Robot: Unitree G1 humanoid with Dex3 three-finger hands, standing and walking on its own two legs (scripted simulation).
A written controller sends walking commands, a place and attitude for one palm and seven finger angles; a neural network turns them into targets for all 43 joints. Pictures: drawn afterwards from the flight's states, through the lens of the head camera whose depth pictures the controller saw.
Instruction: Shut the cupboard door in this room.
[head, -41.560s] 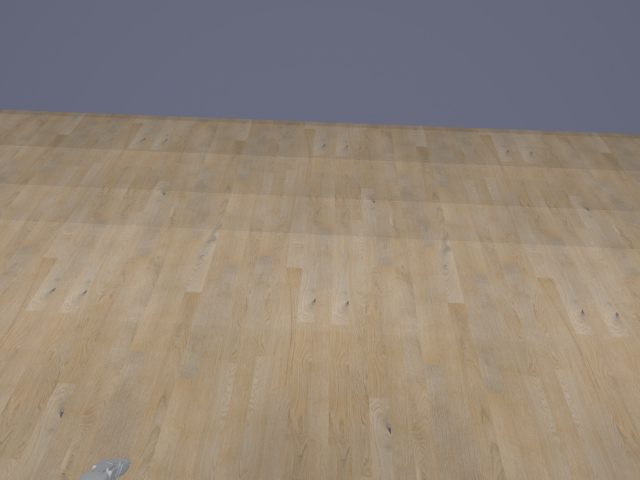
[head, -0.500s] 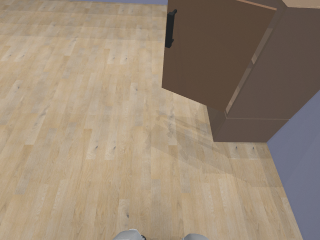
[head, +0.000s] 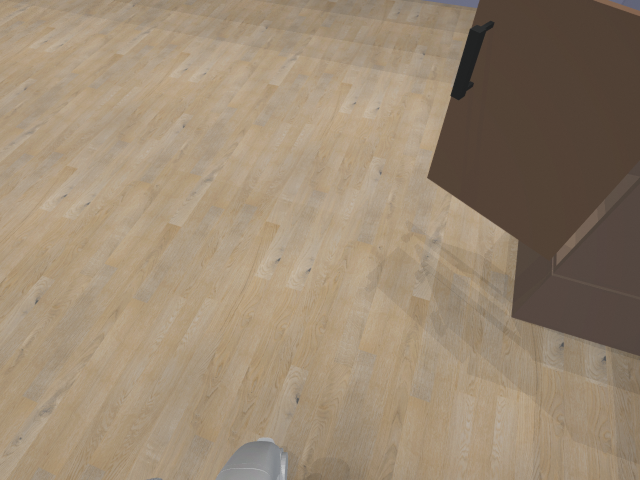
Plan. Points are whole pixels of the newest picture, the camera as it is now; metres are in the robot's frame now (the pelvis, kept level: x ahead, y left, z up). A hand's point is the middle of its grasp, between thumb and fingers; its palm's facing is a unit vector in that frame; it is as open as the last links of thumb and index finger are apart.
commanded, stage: walk to a spot facing it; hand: left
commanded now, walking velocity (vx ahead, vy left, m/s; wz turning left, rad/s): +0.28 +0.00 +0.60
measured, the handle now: (472, 61) +0.93 -0.31 -0.02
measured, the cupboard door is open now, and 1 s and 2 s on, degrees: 62 62 62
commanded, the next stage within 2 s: turn to face it in 0.86 s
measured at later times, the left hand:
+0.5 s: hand (165, 464) +0.15 +0.23 -0.15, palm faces +0.25 -0.93 -0.25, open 7.4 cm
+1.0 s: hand out of the picture +0.10 +0.20 -0.20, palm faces +0.60 -0.77 -0.20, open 7.3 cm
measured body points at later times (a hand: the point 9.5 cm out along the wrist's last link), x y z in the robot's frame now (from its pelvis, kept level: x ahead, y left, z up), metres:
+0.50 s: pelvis +0.10 +0.00 -0.01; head +0.14 -0.01 +0.44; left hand +0.14 +0.28 -0.13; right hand +0.17 -0.23 -0.17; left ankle +0.00 +0.13 -0.74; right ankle +0.20 -0.09 -0.74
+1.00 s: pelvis +0.22 +0.06 -0.02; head +0.26 +0.11 +0.42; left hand +0.07 +0.24 -0.18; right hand +0.49 -0.06 -0.14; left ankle +0.24 +0.16 -0.74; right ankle +0.21 -0.09 -0.71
